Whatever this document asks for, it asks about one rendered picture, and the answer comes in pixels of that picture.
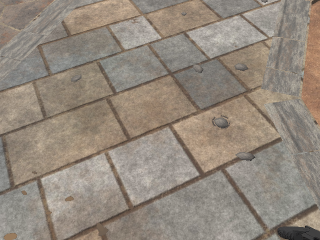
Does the right robot hand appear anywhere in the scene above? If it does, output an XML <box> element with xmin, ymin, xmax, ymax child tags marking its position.
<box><xmin>277</xmin><ymin>225</ymin><xmax>320</xmax><ymax>240</ymax></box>

